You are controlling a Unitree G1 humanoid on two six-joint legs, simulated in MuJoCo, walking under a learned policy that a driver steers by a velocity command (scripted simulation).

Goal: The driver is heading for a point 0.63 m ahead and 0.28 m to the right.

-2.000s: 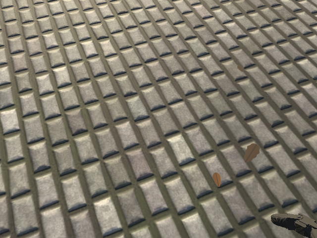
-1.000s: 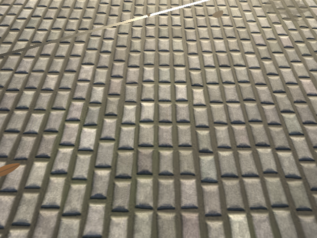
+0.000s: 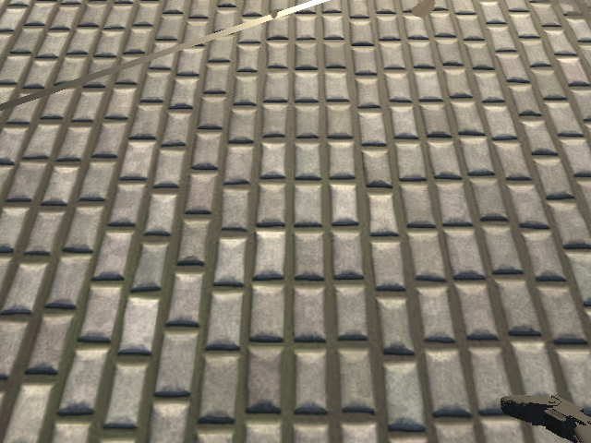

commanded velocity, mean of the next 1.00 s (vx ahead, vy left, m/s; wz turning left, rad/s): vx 0.21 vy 0.00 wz -0.47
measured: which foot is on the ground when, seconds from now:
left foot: down 0.00-0.46, up 0.48-0.92, down 0.94-1.00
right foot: up 0.00-0.42, down 0.44-0.94, up 0.96-1.00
